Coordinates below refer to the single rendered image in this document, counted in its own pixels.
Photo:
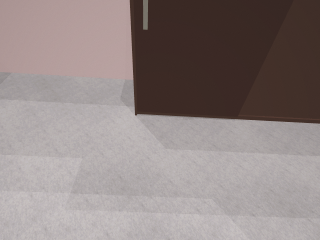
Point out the wardrobe door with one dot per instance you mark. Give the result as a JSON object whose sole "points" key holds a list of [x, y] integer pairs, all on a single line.
{"points": [[202, 57], [288, 83]]}

